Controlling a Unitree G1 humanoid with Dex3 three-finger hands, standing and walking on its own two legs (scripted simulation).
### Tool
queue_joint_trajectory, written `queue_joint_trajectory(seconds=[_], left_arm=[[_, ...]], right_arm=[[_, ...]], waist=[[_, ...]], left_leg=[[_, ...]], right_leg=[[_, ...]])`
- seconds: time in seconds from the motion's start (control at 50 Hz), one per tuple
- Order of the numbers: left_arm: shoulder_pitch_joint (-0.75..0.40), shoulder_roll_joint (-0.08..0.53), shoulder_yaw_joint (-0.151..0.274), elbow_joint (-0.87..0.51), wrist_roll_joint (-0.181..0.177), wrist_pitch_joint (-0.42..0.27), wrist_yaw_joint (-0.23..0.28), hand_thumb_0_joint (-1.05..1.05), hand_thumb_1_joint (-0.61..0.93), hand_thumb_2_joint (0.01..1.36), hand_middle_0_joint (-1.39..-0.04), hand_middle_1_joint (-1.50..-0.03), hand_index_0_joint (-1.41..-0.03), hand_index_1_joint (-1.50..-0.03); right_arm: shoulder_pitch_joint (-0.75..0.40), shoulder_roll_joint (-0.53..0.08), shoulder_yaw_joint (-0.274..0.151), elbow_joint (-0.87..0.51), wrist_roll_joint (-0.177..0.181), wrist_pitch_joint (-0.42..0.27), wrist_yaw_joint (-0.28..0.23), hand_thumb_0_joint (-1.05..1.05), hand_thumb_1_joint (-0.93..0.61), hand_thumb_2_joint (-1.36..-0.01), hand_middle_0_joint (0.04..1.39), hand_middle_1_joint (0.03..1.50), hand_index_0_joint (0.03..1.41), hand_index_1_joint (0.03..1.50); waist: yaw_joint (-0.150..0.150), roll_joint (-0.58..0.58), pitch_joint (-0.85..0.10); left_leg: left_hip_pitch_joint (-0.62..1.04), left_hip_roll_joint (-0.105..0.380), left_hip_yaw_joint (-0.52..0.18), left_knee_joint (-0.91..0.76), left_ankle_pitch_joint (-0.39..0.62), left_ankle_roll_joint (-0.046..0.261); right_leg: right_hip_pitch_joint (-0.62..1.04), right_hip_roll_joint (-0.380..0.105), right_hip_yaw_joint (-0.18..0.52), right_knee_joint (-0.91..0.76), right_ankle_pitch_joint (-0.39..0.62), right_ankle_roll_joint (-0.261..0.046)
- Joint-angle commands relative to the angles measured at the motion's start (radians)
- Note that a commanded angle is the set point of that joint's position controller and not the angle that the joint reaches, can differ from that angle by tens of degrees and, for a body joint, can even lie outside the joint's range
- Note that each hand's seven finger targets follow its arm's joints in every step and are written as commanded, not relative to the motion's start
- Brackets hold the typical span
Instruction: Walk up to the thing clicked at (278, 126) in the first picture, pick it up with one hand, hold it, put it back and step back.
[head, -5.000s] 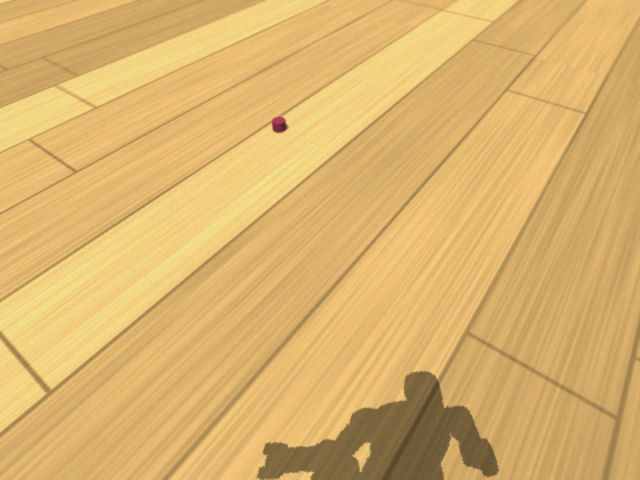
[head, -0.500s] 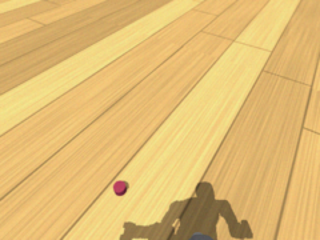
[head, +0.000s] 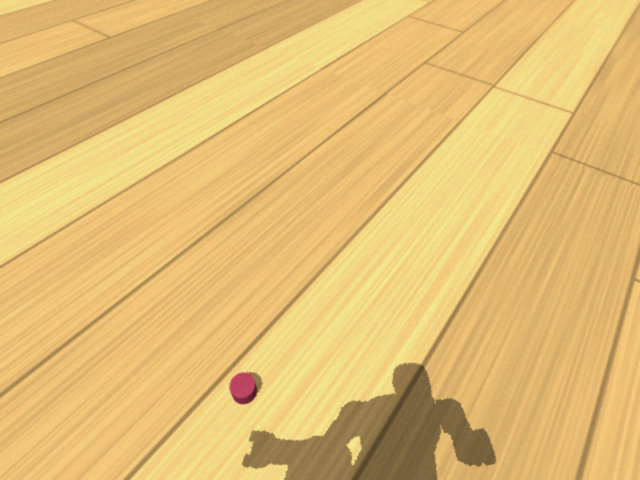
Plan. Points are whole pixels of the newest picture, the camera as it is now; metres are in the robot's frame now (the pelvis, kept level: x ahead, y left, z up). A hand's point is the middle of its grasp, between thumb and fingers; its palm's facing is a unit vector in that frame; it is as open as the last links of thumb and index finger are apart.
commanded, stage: walk up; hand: left
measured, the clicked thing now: (243, 388) +0.50 +0.22 -0.73
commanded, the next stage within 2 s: stand in 1.10 s
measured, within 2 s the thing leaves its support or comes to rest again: neither
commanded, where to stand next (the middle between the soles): +0.11 -0.01 m, yaw -1 degrees
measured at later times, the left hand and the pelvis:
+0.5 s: hand out of the picture +0.08 +0.26 -0.13, palm faces +0.02 -0.93 -0.36, open 7.4 cm; pelvis +0.02 +0.00 +0.03, yaw +1 degrees
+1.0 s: hand out of the picture +0.11 +0.24 -0.13, palm faces +0.01 -0.94 -0.33, open 7.4 cm; pelvis +0.03 -0.01 +0.03, yaw +1 degrees
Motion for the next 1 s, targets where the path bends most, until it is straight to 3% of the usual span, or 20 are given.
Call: queue_joint_trajectory(seconds=[0.0,0.04,0.08,0.3,0.6,0.68,0.84,0.98], left_arm=[[-0.007,0.232,0.047,0.001,0.011,-0.035,0.01,0.0,0.9,0.9,-0.2,-0.3,-0.2,-0.3],[-0.047,0.216,0.037,0.016,0.008,-0.034,0.006,0.0,0.9,0.9,-0.2,-0.3,-0.2,-0.3],[-0.049,0.204,0.031,0.043,0.006,-0.035,0.006,0.0,0.9,0.9,-0.2,-0.3,-0.2,-0.3],[-0.101,0.19,0.025,0.121,0.009,-0.038,0.002,0.0,0.9,0.9,-0.2,-0.3,-0.2,-0.3],[-0.119,0.179,0.038,0.14,0.019,-0.027,0.0,0.0,0.9,0.9,-0.2,-0.3,-0.2,-0.3],[-0.12,0.176,0.043,0.138,0.02,-0.028,0.001,0.0,0.9,0.9,-0.2,-0.3,-0.2,-0.3],[-0.125,0.173,0.049,0.126,0.018,-0.028,0.004,0.0,0.9,0.9,-0.2,-0.3,-0.2,-0.3],[-0.124,0.167,0.049,0.123,0.018,-0.022,0.003,0.0,0.9,0.9,-0.2,-0.3,-0.2,-0.3]], right_arm=[[-0.078,-0.213,-0.037,-0.028,0.012,-0.02,-0.015,0.0,-0.9,-0.9,0.2,0.3,0.2,0.3],[-0.095,-0.223,-0.039,-0.005,0.008,-0.018,-0.014,0.0,-0.9,-0.9,0.2,0.3,0.2,0.3],[-0.122,-0.222,-0.035,0.012,0.008,-0.02,-0.014,0.0,-0.9,-0.9,0.2,0.3,0.2,0.3],[-0.17,-0.202,-0.031,0.086,0.014,-0.016,-0.014,0.0,-0.9,-0.9,0.2,0.3,0.2,0.3],[-0.174,-0.194,-0.034,0.121,0.004,-0.011,-0.012,0.0,-0.9,-0.9,0.2,0.3,0.2,0.3],[-0.157,-0.187,-0.033,0.121,0.003,-0.012,-0.012,0.0,-0.9,-0.9,0.2,0.3,0.2,0.3],[-0.123,-0.184,-0.034,0.123,0.003,-0.013,-0.016,0.0,-0.9,-0.9,0.2,0.3,0.2,0.3],[-0.121,-0.185,-0.035,0.118,0.002,-0.011,-0.02,0.0,-0.9,-0.9,0.2,0.3,0.2,0.3]], waist=[[0.009,0.113,-0.123],[0.001,0.105,-0.109],[0.01,0.1,-0.114],[0.003,0.016,-0.169],[0.003,0.023,-0.111],[0.0,0.02,-0.114],[-0.004,0.019,-0.156],[-0.005,0.026,-0.129]], left_leg=[[0.023,0.102,-0.154,-0.232,-0.003,0.047],[0.062,0.113,-0.171,-0.278,-0.052,0.051],[0.081,0.121,-0.173,-0.295,-0.01,0.053],[0.221,0.101,-0.11,-0.334,0.2,0.031],[0.193,0.097,-0.117,-0.42,0.081,0.014],[0.18,0.096,-0.121,-0.418,0.096,0.013],[0.219,0.098,-0.102,-0.385,0.216,0.014],[0.197,0.098,-0.106,-0.393,0.196,0.015]], right_leg=[[0.09,-0.082,0.121,-0.186,0.036,-0.054],[0.067,-0.058,0.085,-0.204,0.013,-0.041],[0.084,-0.05,0.071,-0.226,0.039,-0.035],[0.171,-0.095,0.073,-0.348,0.2,-0.016],[0.172,-0.09,0.068,-0.405,0.092,-0.01],[0.193,-0.088,0.067,-0.412,0.086,-0.01],[0.221,-0.096,0.065,-0.398,0.182,-0.011],[0.211,-0.09,0.064,-0.399,0.168,-0.01]])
